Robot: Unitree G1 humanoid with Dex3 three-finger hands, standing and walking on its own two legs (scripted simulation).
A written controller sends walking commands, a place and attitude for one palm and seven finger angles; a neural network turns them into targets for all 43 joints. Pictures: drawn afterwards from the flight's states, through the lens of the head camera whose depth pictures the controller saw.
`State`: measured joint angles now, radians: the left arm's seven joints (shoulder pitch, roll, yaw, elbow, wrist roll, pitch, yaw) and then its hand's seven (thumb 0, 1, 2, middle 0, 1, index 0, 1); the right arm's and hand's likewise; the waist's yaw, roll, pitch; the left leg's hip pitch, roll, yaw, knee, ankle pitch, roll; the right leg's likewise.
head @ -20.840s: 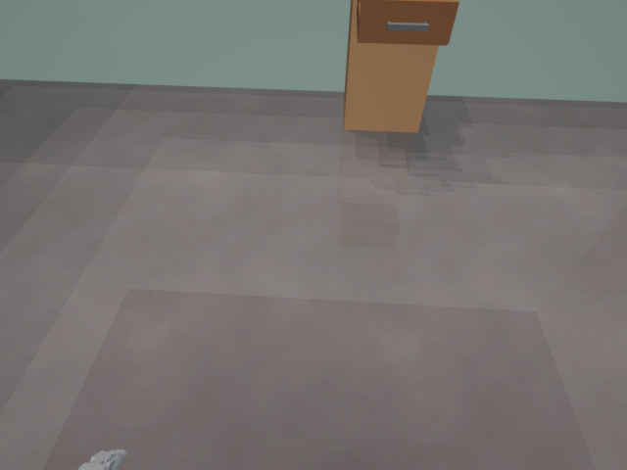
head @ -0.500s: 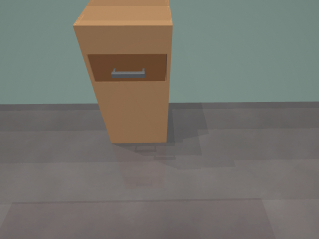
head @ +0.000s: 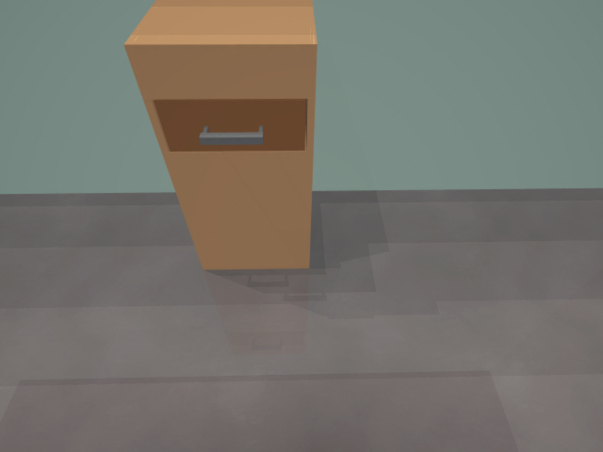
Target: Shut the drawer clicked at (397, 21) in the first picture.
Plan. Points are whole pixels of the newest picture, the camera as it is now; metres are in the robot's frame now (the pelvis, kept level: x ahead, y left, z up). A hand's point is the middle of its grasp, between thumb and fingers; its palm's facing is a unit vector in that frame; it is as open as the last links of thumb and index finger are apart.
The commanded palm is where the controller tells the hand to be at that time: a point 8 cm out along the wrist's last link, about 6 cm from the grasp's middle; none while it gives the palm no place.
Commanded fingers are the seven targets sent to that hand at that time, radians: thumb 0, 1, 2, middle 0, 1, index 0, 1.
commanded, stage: look to check the result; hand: left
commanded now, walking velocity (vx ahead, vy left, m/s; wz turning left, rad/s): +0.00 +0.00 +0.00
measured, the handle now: (232, 133) +0.87 +0.23 -0.10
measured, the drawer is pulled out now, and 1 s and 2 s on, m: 0.00 0.00 0.00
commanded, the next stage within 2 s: stand and wait in 0.28 s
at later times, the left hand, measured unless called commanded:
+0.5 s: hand out of the picture +0.00 +0.15 -0.17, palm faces +0.04 -0.98 -0.20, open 7.4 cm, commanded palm none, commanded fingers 0.00 0.90 0.90 -0.20 -0.30 -0.20 -0.30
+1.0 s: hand out of the picture +0.02 +0.15 -0.17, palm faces +0.04 -0.97 -0.22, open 7.4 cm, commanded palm none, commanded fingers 0.00 0.90 0.90 -0.20 -0.30 -0.20 -0.30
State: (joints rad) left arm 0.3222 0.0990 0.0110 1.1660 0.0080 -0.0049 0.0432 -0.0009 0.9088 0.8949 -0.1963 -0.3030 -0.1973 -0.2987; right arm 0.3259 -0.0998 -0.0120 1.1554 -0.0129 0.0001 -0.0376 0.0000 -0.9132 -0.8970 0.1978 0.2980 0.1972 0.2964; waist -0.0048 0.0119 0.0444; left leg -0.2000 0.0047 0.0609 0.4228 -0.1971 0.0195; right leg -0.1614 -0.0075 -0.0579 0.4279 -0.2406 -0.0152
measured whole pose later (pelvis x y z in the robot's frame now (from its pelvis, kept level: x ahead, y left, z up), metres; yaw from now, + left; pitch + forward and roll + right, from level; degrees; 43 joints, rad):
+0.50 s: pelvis +0.01 -0.02 +0.00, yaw +0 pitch -2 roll +0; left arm 0.27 0.13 0.01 1.15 0.01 -0.01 0.04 0.00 0.91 0.89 -0.20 -0.30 -0.20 -0.30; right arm 0.28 -0.13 -0.01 1.16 -0.01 0.00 -0.04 0.00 -0.91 -0.90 0.20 0.30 0.20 0.30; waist -0.01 0.02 0.05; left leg -0.18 0.03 0.05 0.40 -0.20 -0.01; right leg -0.14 0.02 -0.07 0.40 -0.24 -0.04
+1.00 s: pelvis +0.02 -0.03 +0.00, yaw +0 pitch -2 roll +0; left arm 0.24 0.16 0.02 1.15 0.01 -0.02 0.03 0.00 0.91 0.89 -0.20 -0.30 -0.20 -0.30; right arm 0.25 -0.17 -0.01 1.16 -0.02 0.00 -0.04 0.00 -0.91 -0.90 0.20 0.30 0.20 0.30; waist 0.00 0.02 0.05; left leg -0.15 0.04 0.04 0.38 -0.19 -0.02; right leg -0.11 0.03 -0.08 0.37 -0.24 -0.05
